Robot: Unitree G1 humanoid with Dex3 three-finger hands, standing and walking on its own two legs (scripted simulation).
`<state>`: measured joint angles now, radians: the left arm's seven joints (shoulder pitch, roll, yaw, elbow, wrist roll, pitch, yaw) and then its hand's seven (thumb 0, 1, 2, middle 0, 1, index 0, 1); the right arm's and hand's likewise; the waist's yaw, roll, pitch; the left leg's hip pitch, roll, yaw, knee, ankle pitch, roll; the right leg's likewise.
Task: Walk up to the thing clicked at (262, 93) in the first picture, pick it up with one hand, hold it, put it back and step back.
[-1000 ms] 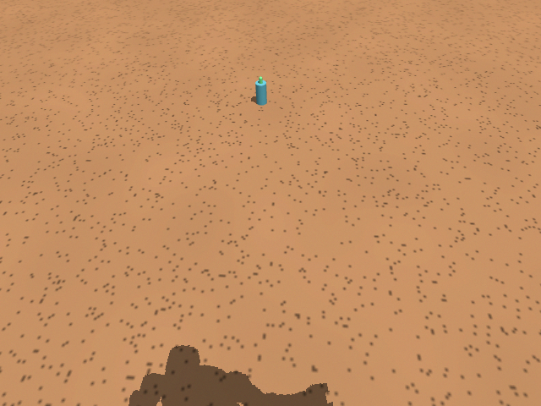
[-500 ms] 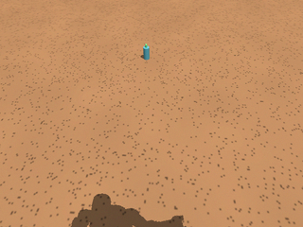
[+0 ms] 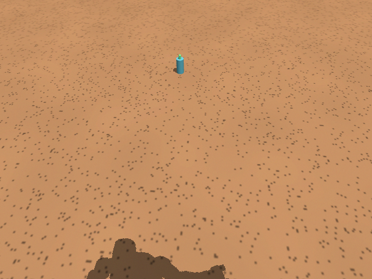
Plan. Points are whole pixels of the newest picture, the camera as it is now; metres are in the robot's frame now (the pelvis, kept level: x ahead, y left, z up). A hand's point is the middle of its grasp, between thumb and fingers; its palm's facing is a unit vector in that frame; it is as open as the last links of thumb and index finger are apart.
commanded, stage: stand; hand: left
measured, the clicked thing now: (180, 63) +1.99 +0.05 -0.69
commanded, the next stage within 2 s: walk up in 0.12 s
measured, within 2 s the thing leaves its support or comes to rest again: neither
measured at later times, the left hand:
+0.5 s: hand (97, 264) +0.19 +0.23 -0.13, palm faces -0.05 -0.89 -0.45, open 7.4 cm
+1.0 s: hand (126, 191) +0.41 +0.21 -0.18, palm faces -0.10 -0.94 -0.33, open 7.4 cm
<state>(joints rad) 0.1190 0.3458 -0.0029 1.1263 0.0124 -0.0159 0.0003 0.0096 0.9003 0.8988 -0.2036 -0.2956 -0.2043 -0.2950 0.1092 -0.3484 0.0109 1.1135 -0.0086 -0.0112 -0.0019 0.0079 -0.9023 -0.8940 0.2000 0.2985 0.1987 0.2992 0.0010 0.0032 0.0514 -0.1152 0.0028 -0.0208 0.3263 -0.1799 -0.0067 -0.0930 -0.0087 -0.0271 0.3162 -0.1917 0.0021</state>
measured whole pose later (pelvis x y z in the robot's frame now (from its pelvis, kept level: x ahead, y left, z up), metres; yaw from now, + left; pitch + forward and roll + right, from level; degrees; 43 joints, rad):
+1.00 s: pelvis +0.36 -0.06 -0.02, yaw -3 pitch -2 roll +0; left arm 0.30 0.42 0.02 0.97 -0.01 -0.06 -0.04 0.01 0.90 0.90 -0.20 -0.30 -0.20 -0.29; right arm 0.16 -0.38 -0.08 0.88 -0.02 -0.08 0.07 0.01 -0.90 -0.89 0.20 0.30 0.20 0.30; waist 0.00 -0.04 0.08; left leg -0.35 0.05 0.10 0.59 -0.21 0.03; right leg -0.25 0.00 0.04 1.12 -0.43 -0.05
